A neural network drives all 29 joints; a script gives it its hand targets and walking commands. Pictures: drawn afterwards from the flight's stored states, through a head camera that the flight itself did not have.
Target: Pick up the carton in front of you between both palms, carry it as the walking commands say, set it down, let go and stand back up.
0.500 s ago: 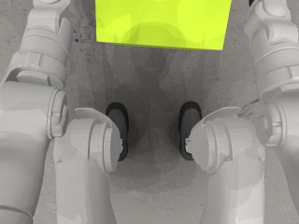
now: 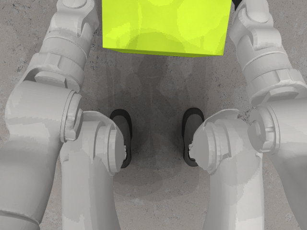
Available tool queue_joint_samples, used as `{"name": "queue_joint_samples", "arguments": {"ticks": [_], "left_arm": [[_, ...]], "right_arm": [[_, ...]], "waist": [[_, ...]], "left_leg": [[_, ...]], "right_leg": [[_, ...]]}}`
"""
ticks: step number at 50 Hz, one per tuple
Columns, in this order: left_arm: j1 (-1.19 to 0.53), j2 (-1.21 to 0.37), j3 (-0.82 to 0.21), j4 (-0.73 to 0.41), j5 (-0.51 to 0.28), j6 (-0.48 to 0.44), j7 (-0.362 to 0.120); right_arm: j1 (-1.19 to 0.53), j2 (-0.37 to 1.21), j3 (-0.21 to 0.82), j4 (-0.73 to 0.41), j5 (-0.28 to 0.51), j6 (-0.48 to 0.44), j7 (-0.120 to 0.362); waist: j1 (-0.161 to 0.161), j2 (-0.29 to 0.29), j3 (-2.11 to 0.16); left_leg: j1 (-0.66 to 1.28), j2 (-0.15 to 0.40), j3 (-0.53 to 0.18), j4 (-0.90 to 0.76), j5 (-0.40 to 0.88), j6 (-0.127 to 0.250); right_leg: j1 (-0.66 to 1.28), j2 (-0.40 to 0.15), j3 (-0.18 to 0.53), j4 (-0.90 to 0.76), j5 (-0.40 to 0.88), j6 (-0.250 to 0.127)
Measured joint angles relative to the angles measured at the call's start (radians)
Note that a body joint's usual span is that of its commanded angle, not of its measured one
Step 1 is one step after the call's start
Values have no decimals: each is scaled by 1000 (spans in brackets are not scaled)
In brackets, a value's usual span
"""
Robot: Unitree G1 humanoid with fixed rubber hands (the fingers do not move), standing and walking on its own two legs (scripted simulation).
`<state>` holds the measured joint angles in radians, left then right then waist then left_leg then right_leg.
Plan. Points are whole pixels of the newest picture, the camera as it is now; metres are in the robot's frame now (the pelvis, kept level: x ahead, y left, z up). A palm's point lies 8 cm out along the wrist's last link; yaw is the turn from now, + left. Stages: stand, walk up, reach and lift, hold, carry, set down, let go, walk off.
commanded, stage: reach and lift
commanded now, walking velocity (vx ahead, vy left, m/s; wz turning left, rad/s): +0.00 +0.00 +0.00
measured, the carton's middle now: (163, 6) +0.53 +0.00 -0.25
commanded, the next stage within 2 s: none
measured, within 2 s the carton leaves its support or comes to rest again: leaves its support in 0.28 s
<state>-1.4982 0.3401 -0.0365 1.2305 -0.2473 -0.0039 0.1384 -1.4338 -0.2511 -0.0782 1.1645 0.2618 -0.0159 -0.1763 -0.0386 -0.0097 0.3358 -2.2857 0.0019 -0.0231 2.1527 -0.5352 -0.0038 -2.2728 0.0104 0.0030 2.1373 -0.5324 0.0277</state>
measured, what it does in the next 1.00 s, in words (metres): rises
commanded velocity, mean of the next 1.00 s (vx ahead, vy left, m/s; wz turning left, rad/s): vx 0.00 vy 0.00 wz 0.00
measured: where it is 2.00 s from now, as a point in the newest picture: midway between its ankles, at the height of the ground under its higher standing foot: (158, 147)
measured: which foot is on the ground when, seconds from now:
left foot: down 0.00-1.00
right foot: down 0.00-1.00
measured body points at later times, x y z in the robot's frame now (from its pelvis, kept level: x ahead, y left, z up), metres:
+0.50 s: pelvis +0.00 -0.01 +0.01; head +0.31 +0.02 +0.34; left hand +0.54 +0.16 -0.09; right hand +0.53 -0.15 -0.09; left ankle +0.12 +0.12 -0.34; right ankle +0.12 -0.13 -0.34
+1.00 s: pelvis +0.01 +0.00 +0.14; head +0.25 +0.01 +0.52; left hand +0.50 +0.15 +0.07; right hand +0.49 -0.16 +0.08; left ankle +0.12 +0.12 -0.34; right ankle +0.12 -0.13 -0.34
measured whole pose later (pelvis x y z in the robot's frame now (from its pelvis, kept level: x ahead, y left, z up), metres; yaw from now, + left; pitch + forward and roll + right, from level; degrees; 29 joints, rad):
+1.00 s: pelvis +0.01 +0.00 +0.14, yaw +1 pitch +42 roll +0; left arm -0.96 -0.01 0.42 0.67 0.21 0.38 0.06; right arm -0.91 0.04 -0.47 0.59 -0.19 0.38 -0.05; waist -0.02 0.00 -0.20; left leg -1.94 -0.05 -0.03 1.69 -0.49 -0.02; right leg -1.94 0.05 0.05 1.69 -0.49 0.04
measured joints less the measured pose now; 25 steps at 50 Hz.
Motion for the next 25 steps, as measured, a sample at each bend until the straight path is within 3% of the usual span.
{"name": "queue_joint_samples", "arguments": {"ticks": [7, 13, 17, 20, 25], "left_arm": [[-53, -10, 49, 43, 59, 38, 2], [-8, -24, 86, -49, 92, 114, 0], [76, -42, 76, -156, 84, 164, 42], [151, -66, 111, -245, 112, 208, 35], [273, -153, 252, -352, 229, 278, -4]], "right_arm": [[-28, 9, -89, 13, -56, 37, 6], [-17, -2, -104, -44, -84, 117, 25], [41, 15, -106, -143, -79, 175, 4], [143, 58, -149, -260, -112, 215, -4], [296, 152, -262, -394, -226, 273, 23]], "waist": [[1, -4, 14], [5, -8, -6], [-1, -14, -58], [-5, -11, -137], [8, -3, -292]], "left_leg": [[-4, -5, -4, 15, 9, 0], [-29, -3, 1, 51, 7, 2], [-36, -6, 2, 55, 2, -2], [-32, -17, -3, 37, 0, -8], [8, -33, -10, -33, 0, -19]], "right_leg": [[-1, -3, -3, 15, 6, -3], [-29, 3, 3, 51, 6, 0], [-37, 14, 11, 59, -1, 8], [-29, 25, 20, 45, -13, 20], [13, 29, 24, -17, -21, 21]]}}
